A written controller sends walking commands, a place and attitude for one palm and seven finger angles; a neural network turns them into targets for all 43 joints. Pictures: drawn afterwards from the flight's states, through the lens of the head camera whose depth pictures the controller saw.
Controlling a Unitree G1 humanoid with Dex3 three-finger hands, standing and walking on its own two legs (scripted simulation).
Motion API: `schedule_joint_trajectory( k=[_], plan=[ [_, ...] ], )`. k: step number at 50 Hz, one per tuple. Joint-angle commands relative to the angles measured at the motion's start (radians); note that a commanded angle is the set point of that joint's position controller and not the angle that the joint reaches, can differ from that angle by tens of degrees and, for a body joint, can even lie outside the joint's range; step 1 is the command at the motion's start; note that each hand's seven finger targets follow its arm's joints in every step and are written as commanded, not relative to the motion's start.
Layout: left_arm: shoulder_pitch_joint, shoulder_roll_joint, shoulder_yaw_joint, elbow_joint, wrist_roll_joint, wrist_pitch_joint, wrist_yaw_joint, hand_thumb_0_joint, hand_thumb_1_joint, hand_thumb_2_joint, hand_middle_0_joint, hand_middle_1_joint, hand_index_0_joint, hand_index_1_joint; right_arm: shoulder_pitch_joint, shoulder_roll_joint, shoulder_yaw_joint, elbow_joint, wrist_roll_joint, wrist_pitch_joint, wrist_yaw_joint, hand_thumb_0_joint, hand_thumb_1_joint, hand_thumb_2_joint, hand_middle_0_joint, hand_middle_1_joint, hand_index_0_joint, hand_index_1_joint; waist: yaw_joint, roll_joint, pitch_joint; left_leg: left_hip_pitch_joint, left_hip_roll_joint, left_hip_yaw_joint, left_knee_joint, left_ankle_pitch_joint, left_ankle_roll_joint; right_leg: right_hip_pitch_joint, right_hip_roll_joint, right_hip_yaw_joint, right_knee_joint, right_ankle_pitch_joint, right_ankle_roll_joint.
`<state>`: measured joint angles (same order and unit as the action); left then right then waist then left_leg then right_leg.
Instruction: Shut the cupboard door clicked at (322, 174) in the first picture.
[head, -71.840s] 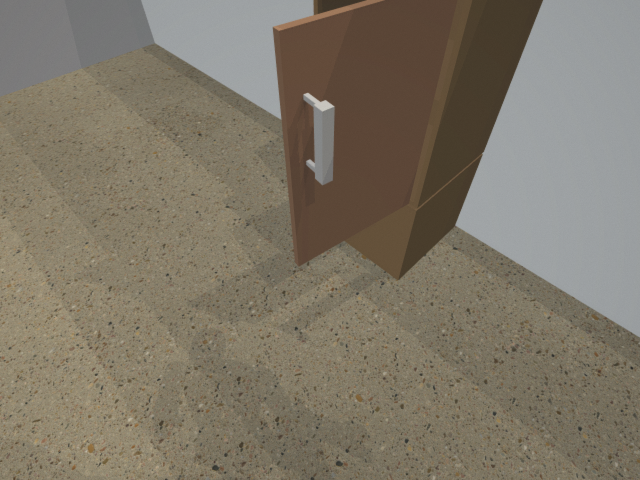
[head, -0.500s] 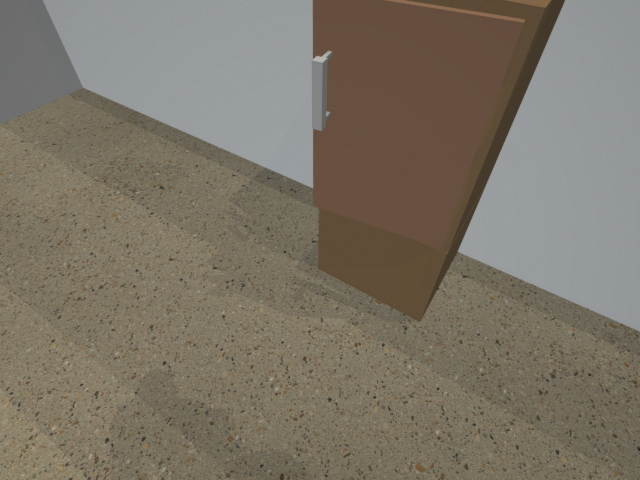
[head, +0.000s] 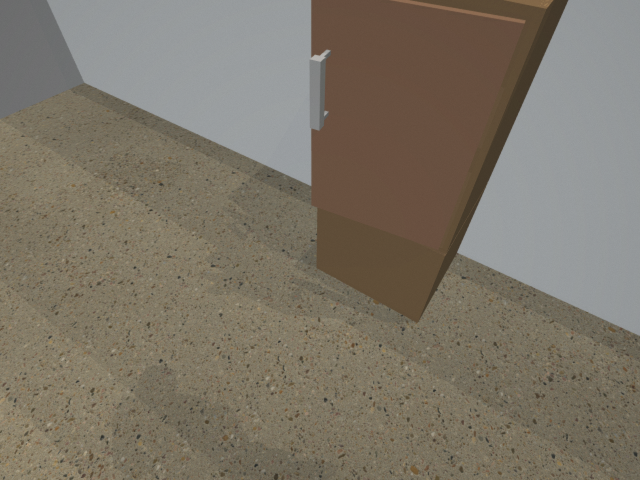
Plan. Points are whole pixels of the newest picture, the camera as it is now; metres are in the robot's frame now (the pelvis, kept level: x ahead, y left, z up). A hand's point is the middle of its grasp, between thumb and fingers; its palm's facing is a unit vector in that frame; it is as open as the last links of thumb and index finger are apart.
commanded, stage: walk to a spot facing it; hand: left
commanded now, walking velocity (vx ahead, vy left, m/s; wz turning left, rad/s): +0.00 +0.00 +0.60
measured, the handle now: (321, 90) +0.89 +0.04 +0.05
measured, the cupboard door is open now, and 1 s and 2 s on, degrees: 8 8 8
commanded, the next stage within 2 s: turn to face it in 1.90 s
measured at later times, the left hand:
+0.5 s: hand out of the picture +0.01 +0.24 -0.18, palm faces +0.27 -0.93 -0.26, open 7.4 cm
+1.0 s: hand out of the picture -0.07 +0.15 -0.16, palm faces +0.56 -0.77 -0.30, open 7.4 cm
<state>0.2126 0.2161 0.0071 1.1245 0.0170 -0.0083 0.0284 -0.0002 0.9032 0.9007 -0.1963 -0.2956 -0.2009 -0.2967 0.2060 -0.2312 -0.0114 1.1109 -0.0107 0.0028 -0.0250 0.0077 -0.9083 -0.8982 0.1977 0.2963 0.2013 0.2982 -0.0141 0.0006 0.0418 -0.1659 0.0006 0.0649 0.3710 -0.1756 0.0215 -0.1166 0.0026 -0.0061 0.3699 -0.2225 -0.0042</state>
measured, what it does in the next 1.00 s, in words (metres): steps on the spot, turning left: right foot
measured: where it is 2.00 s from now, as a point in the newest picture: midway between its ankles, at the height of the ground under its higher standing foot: outside the picture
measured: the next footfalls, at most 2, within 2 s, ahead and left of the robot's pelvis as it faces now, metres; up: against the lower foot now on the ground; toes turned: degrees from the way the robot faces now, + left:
right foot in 0.74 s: +0.07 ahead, -0.13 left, +0.00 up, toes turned +27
left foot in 1.18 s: -0.07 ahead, +0.09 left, +0.00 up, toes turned +47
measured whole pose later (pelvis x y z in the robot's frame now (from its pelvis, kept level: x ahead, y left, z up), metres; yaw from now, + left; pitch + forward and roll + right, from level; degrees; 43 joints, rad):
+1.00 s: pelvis +0.00 -0.05 -0.01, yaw +36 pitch +0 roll +3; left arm 0.23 0.19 0.04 0.90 0.03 0.01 0.03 0.00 0.90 0.90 -0.20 -0.30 -0.20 -0.30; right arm 0.17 -0.27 -0.09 0.92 -0.02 0.09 0.02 0.01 -0.91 -0.90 0.19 0.30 0.20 0.30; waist -0.02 0.02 0.11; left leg -0.48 0.01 -0.01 1.05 -0.42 -0.07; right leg -0.19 -0.10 -0.13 0.52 -0.32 -0.01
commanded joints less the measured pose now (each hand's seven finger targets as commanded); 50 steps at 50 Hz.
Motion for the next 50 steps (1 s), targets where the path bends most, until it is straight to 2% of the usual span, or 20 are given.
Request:
schedule_joint_trajectory(
  k=[1,5,8,10,12,13,14,15,18,22,29,34,35,36,37,38,39,41,44,50],
  plan=[
    [0.073,0.12,0.041,-0.044,-0.006,0.006,0.009,0.0,0.9,0.9,-0.2,-0.3,-0.2,-0.3,0.039,-0.08,-0.018,-0.051,-0.002,0.005,0.002,0.0,-0.9,-0.9,0.2,0.3,0.2,0.3,0.009,-0.012,0.009,-0.036,0.093,-0.12,0.014,0.111,-0.001,-0.048,-0.136,0.065,-0.011,0.12,-0.026],
    [0.064,0.162,0.069,-0.084,-0.003,0.015,0.013,0.0,0.9,0.9,-0.2,-0.3,-0.2,-0.3,0.031,-0.074,-0.034,-0.088,-0.002,0.021,0.008,0.0,-0.9,-0.9,0.2,0.3,0.2,0.3,0.013,-0.091,-0.002,-0.12,0.039,-0.081,0.173,0.069,-0.019,-0.033,-0.235,0.093,-0.009,0.137,-0.089],
    [0.042,0.172,0.084,-0.124,0.004,0.017,0.018,0.0,0.9,0.9,-0.2,-0.3,-0.2,-0.3,0.023,-0.07,-0.048,-0.123,-0.006,0.035,0.012,0.0,-0.9,-0.9,0.2,0.3,0.2,0.3,0.012,-0.158,-0.004,-0.181,0.023,-0.053,0.363,-0.177,-0.033,-0.035,-0.322,0.107,-0.006,0.247,-0.16],
    [0.01,0.174,0.093,-0.151,0.011,0.018,0.021,0.0,0.9,0.9,-0.2,-0.3,-0.2,-0.3,0.032,-0.062,-0.053,-0.138,-0.004,0.037,0.019,0.0,-0.9,-0.9,0.2,0.3,0.2,0.3,0.0,-0.161,0.011,-0.186,0.056,-0.057,0.332,-0.243,-0.035,-0.041,-0.352,0.063,0.043,0.316,-0.162],
    [-0.003,0.16,0.096,-0.174,0.006,0.025,0.015,0.0,0.9,0.9,-0.2,-0.3,-0.2,-0.3,0.087,-0.088,-0.059,-0.137,-0.005,0.028,0.024,0.0,-0.9,-0.9,0.2,0.3,0.2,0.3,-0.028,-0.017,-0.008,-0.062,0.107,-0.142,0.122,0.077,-0.007,-0.14,-0.264,-0.054,0.219,0.203,-0.064],
    [0.018,0.11,0.091,-0.191,-0.002,0.029,0.01,0.0,0.9,0.9,-0.2,-0.3,-0.2,-0.3,0.123,-0.151,-0.068,-0.138,-0.015,0.02,0.02,0.0,-0.9,-0.9,0.2,0.3,0.2,0.3,-0.031,0.234,-0.015,-0.005,0.239,-0.386,0.034,0.361,0.067,-0.251,-0.117,-0.136,0.412,-0.044,0.025],
    [-0.026,0.096,0.082,-0.215,-0.002,0.036,0.013,0.0,0.9,0.9,-0.2,-0.3,-0.2,-0.3,0.17,-0.184,-0.082,-0.126,-0.025,0.024,0.009,0.0,-0.9,-0.9,0.2,0.3,0.2,0.3,-0.06,0.309,-0.017,0.027,0.338,-0.55,-0.078,0.406,0.153,-0.349,-0.038,-0.079,0.605,-0.402,0.042],
    [-0.044,0.111,0.086,-0.215,0.006,0.05,0.016,0.0,0.9,0.9,-0.2,-0.3,-0.2,-0.3,0.183,-0.186,-0.081,-0.116,-0.023,0.029,0.002,0.0,-0.9,-0.9,0.2,0.3,0.2,0.3,-0.055,0.245,-0.024,0.009,0.323,-0.547,-0.108,0.225,0.133,-0.368,-0.059,0.022,0.695,-0.362,0.026],
    [-0.053,0.117,0.095,-0.216,0.012,0.043,-0.001,0.0,0.9,0.9,-0.2,-0.3,-0.2,-0.3,0.092,-0.166,-0.076,-0.166,-0.02,0.02,-0.007,0.0,-0.9,-0.9,0.2,0.3,0.2,0.3,-0.014,0.082,-0.002,-0.047,0.246,-0.488,-0.125,-0.017,0.096,-0.424,-0.072,0.053,0.749,-0.171,0.043],
    [-0.032,0.099,0.095,-0.225,0.01,0.035,-0.007,0.0,0.9,0.9,-0.2,-0.3,-0.2,-0.3,0.073,-0.161,-0.083,-0.182,-0.017,0.016,-0.007,0.0,-0.9,-0.9,0.2,0.3,0.2,0.3,-0.009,0.075,-0.066,0.001,0.198,-0.439,-0.11,-0.02,0.113,-0.426,-0.059,0.043,0.689,-0.122,0.065],
    [-0.067,0.104,0.087,-0.271,0.007,0.035,-0.005,0.0,0.9,0.9,-0.2,-0.3,-0.2,-0.3,0.082,-0.184,-0.102,-0.196,-0.022,0.032,0.003,0.0,-0.9,-0.9,0.2,0.3,0.2,0.3,-0.031,0.17,-0.091,0.012,0.172,-0.52,-0.084,-0.006,0.136,-0.374,-0.012,0.034,0.486,-0.191,0.069],
    [0.047,0.127,0.092,-0.257,-0.001,0.031,0.002,0.0,0.9,0.9,-0.2,-0.3,-0.2,-0.3,0.001,-0.186,-0.114,-0.239,-0.017,0.045,0.01,0.0,-0.9,-0.9,0.2,0.3,0.2,0.3,0.021,0.183,-0.111,-0.15,0.099,-0.523,-0.032,-0.031,0.086,-0.097,0.034,0.01,0.181,-0.114,0.047],
    [0.095,0.147,0.1,-0.247,-0.001,0.027,0.006,0.0,0.9,0.9,-0.2,-0.3,-0.2,-0.3,-0.02,-0.163,-0.113,-0.252,-0.01,0.048,0.012,0.0,-0.9,-0.9,0.2,0.3,0.2,0.3,0.048,0.13,-0.111,-0.265,0.057,-0.49,0.007,-0.115,0.051,0.037,0.006,0.029,0.039,-0.061,0.036],
    [0.115,0.216,0.113,-0.251,0.012,0.019,0.011,0.0,0.9,0.9,-0.2,-0.3,-0.2,-0.3,-0.011,-0.114,-0.11,-0.258,0.0,0.05,0.018,0.0,-0.9,-0.9,0.2,0.3,0.2,0.3,0.056,-0.067,-0.104,-0.413,-0.046,-0.359,0.191,-0.264,-0.016,0.126,-0.179,0.224,-0.114,-0.197,-0.026],
    [0.062,0.277,0.121,-0.275,0.023,0.019,0.016,0.0,0.9,0.9,-0.2,-0.3,-0.2,-0.3,-0.004,-0.077,-0.109,-0.272,-0.003,0.045,0.018,0.0,-0.9,-0.9,0.2,0.3,0.2,0.3,0.054,-0.28,-0.048,-0.503,-0.15,-0.166,0.543,-0.37,-0.072,0.027,-0.452,0.517,-0.219,-0.28,-0.149],
    [-0.023,0.252,0.107,-0.297,0.01,0.023,0.021,0.0,0.9,0.9,-0.2,-0.3,-0.2,-0.3,0.006,-0.138,-0.119,-0.263,-0.017,0.048,0.024,0.0,-0.9,-0.9,0.2,0.3,0.2,0.3,0.011,-0.161,-0.019,-0.431,-0.07,-0.197,0.737,-0.387,-0.057,-0.136,-0.483,0.437,-0.196,-0.216,-0.181],
    [-0.101,0.217,0.096,-0.319,0.012,0.02,0.021,0.0,0.9,0.9,-0.2,-0.3,-0.2,-0.3,0.048,-0.11,-0.113,-0.262,-0.021,0.055,0.034,0.0,-0.9,-0.9,0.2,0.3,0.2,0.3,-0.04,-0.117,-0.002,-0.418,-0.054,-0.18,0.818,-0.337,-0.05,-0.181,-0.42,0.336,-0.162,-0.184,-0.178],
    [-0.095,0.157,0.085,-0.314,0.007,0.005,0.018,0.0,0.9,0.9,-0.2,-0.3,-0.2,-0.3,0.029,-0.106,-0.105,-0.242,-0.018,0.058,0.043,0.0,-0.9,-0.9,0.2,0.3,0.2,0.3,-0.044,-0.182,0.012,-0.446,-0.006,-0.139,0.867,-0.243,-0.071,-0.099,-0.308,0.177,-0.065,0.142,-0.138],
    [0.003,0.163,0.087,-0.295,0.008,-0.006,0.02,0.0,0.9,0.9,-0.2,-0.3,-0.2,-0.3,-0.026,-0.082,-0.088,-0.265,-0.007,0.058,0.05,0.0,-0.9,-0.9,0.2,0.3,0.2,0.3,-0.007,-0.173,-0.027,-0.436,0.0,-0.083,0.781,-0.231,-0.089,0.029,-0.294,0.058,0.02,0.482,-0.118],
    [0.129,0.192,0.102,-0.268,0.013,-0.002,0.017,0.0,0.9,0.9,-0.2,-0.3,-0.2,-0.3,-0.134,-0.06,-0.071,-0.294,-0.006,0.062,0.052,0.0,-0.9,-0.9,0.2,0.3,0.2,0.3,0.054,-0.206,-0.039,-0.389,0.014,-0.023,0.599,-0.28,-0.085,0.12,-0.332,0.009,0.056,0.597,-0.118]
  ],
)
